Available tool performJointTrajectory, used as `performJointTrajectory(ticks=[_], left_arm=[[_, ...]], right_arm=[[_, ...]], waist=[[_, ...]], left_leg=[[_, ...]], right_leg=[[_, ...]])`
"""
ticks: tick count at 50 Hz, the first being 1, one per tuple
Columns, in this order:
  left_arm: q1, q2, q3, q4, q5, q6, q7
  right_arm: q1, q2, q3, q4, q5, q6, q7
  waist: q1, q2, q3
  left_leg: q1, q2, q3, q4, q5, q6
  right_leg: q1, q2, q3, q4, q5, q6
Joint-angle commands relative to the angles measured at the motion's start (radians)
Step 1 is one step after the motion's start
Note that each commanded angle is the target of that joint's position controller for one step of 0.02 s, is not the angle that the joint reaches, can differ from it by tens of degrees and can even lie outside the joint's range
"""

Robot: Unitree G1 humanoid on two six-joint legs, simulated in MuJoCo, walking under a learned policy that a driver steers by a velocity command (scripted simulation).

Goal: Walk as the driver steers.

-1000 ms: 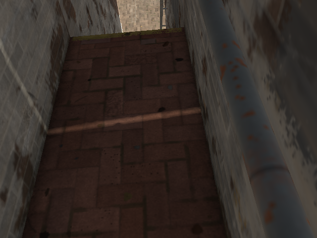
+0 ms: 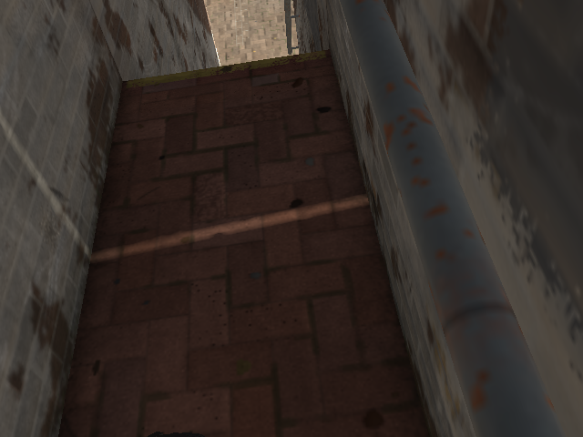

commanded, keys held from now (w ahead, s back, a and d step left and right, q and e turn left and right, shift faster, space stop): w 1.00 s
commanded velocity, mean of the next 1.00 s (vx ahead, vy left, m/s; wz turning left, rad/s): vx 0.50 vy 0.00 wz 0.00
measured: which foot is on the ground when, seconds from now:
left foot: down 0.00-1.00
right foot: down 0.00-1.00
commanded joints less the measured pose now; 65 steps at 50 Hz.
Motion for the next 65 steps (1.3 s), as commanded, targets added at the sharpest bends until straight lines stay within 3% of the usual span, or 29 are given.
performJointTrajectory(ticks=[1, 3, 28, 31, 65], left_arm=[[-0.083, 0.106, 0.025, -0.075, 0.0, -0.016, 0.003], [-0.065, 0.102, 0.026, -0.073, -0.004, -0.019, 0.003], [-0.065, 0.099, 0.028, -0.094, -0.002, -0.018, 0.005], [-0.058, 0.109, 0.034, -0.107, 0.001, -0.007, 0.002], [-0.05, 0.119, 0.032, -0.14, 0.005, 0.01, 0.003]], right_arm=[[-0.112, -0.126, -0.121, -0.049, 0.0, -0.012, -0.014], [-0.094, -0.139, -0.128, -0.038, 0.003, -0.003, -0.01], [-0.105, -0.129, -0.13, -0.045, 0.006, -0.007, -0.005], [-0.107, -0.131, -0.133, -0.05, 0.002, -0.008, 0.004], [-0.121, -0.136, -0.141, -0.062, 0.001, -0.011, 0.013]], waist=[[-0.025, -0.225, -0.13], [-0.023, -0.219, -0.133], [-0.021, -0.269, -0.14], [-0.019, -0.264, -0.139], [-0.008, -0.313, -0.154]], left_leg=[[0.106, 0.176, -0.184, -0.07, -0.107, -0.061], [0.101, 0.171, -0.188, -0.066, -0.141, -0.047], [0.086, 0.167, -0.19, -0.059, -0.14, -0.033], [0.07, 0.167, -0.19, -0.064, -0.167, -0.025], [0.031, 0.161, -0.193, -0.059, -0.202, -0.004]], right_leg=[[-0.051, -0.079, 0.094, -0.089, -0.268, -0.026], [-0.069, -0.085, 0.1, -0.096, -0.317, -0.021], [-0.052, -0.089, 0.085, -0.104, -0.311, -0.015], [-0.037, -0.098, 0.087, -0.115, -0.319, -0.017], [0.003, -0.108, 0.068, -0.135, -0.338, -0.013]])
Keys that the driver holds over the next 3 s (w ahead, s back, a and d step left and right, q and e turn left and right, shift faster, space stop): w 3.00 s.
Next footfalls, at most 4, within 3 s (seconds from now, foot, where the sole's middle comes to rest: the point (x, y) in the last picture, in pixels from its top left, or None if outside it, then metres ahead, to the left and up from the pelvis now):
none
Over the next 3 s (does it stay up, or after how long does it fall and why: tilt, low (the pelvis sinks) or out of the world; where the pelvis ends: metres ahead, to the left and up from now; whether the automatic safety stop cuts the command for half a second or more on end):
stays up -0.03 0.01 0.01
